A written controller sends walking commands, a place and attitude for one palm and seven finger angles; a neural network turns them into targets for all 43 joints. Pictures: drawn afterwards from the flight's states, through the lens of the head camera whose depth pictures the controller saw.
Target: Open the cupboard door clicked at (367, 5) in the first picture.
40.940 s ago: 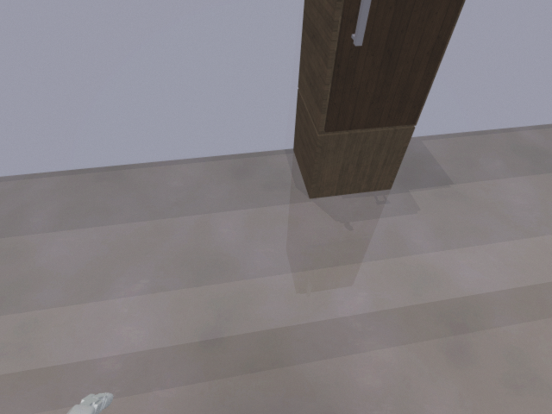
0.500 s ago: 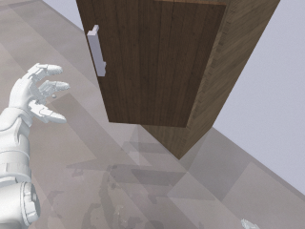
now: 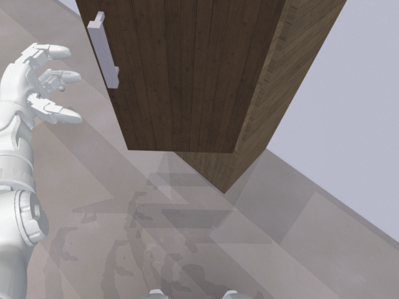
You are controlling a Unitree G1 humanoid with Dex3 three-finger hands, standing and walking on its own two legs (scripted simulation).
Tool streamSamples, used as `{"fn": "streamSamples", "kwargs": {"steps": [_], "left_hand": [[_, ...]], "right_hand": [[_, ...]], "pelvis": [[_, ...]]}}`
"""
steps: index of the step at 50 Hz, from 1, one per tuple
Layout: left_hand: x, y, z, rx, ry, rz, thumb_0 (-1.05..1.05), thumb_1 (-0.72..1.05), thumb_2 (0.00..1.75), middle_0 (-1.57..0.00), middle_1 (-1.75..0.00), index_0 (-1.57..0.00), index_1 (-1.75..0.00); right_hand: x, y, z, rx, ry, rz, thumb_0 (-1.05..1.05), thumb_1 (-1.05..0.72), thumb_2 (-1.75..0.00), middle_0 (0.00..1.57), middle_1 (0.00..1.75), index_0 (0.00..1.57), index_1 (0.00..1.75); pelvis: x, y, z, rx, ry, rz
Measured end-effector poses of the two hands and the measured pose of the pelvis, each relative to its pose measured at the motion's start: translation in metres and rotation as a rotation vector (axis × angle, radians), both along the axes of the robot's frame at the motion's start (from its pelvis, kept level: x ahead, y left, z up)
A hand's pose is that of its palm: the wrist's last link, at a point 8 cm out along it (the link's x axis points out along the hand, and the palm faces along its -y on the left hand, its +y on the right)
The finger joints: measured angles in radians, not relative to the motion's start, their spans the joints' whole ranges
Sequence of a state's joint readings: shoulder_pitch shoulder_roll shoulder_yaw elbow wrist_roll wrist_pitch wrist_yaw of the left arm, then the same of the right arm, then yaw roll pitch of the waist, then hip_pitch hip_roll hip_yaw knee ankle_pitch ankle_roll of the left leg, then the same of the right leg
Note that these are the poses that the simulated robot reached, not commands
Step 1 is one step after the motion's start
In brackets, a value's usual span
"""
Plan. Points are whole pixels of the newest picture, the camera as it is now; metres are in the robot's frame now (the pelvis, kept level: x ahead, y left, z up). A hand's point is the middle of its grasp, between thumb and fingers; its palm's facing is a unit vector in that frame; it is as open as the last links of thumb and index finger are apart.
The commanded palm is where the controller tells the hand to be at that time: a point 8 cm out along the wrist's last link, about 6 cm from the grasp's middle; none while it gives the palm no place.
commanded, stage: move the hooked fingers beside the handle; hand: left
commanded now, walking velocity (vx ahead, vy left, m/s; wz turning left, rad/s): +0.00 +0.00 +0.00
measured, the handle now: (107, 52) +0.60 +0.18 +0.12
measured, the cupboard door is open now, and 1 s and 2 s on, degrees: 42 42 42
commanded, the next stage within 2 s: none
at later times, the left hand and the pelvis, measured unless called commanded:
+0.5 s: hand (69, 59) +0.55 +0.24 +0.14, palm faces -0.05 -1.00 +0.03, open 14.0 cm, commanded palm +0.54 +0.29 +0.12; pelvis +0.01 +0.00 -0.01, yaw -2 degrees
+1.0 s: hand (65, 71) +0.53 +0.25 +0.13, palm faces -0.05 -1.00 +0.01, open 14.0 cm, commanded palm +0.53 +0.28 +0.12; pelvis +0.02 +0.01 -0.01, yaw -1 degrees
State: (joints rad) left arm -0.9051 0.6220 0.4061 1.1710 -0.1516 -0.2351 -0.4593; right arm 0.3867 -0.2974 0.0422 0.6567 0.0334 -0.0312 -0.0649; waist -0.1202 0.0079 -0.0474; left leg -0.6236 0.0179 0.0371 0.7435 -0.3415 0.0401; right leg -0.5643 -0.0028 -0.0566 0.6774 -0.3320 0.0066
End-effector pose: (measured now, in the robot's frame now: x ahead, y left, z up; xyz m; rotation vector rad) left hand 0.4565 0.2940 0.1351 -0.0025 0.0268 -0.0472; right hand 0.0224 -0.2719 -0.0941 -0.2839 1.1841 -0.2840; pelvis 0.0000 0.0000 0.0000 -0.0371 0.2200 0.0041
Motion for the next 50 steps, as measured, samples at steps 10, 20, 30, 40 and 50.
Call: {"fn": "streamSamples", "kwargs": {"steps": [10, 20, 30, 40, 50], "left_hand": [[0.036, -0.011, 0.004, -0.021, 0.01, 0.002, -0.01, -0.49, 0.3, -0.3, -1.2, -0.3, -1.2], [0.062, -0.001, 0.007, -0.003, 0.021, 0.017, -0.01, -0.49, 0.3, -0.3, -1.2, -0.3, -1.2], [0.08, 0.004, -0.005, -0.013, 0.039, -0.006, -0.01, -0.49, 0.3, -0.3, -1.2, -0.3, -1.2], [0.069, 0.012, -0.001, -0.028, -0.022, -0.006, -0.01, -0.49, 0.3, -0.3, -1.2, -0.3, -1.2], [0.055, 0.009, -0.007, -0.002, 0.014, -0.002, -0.01, -0.5, 0.3, -0.3, -1.2, -0.3, -1.2]], "right_hand": [[-0.039, -0.009, 0.001, -0.022, 0.109, -0.074, 0.01, -0.91, -0.9, 0.2, 0.3, 0.21, 0.3], [-0.074, -0.006, 0.005, -0.032, 0.235, -0.132, 0.01, -0.91, -0.9, 0.2, 0.3, 0.21, 0.3], [-0.083, 0.005, 0.01, -0.035, 0.293, -0.16, 0.01, -0.91, -0.9, 0.2, 0.3, 0.21, 0.3], [-0.054, 0.017, 0.006, 0.006, 0.25, -0.137, 0.01, -0.91, -0.9, 0.2, 0.3, 0.21, 0.3], [-0.018, 0.018, -0.004, 0.011, 0.154, -0.063, 0.0, -0.91, -0.9, 0.2, 0.3, 0.21, 0.3]], "pelvis": [[0.0, -0.005, -0.004, -0.003, 0.051, -0.016], [0.003, -0.006, -0.008, -0.013, 0.101, -0.023], [0.011, 0.0, -0.01, -0.022, 0.143, -0.037], [0.024, 0.007, -0.007, -0.03, 0.122, -0.035], [0.016, 0.011, -0.009, -0.033, 0.098, -0.012]]}}
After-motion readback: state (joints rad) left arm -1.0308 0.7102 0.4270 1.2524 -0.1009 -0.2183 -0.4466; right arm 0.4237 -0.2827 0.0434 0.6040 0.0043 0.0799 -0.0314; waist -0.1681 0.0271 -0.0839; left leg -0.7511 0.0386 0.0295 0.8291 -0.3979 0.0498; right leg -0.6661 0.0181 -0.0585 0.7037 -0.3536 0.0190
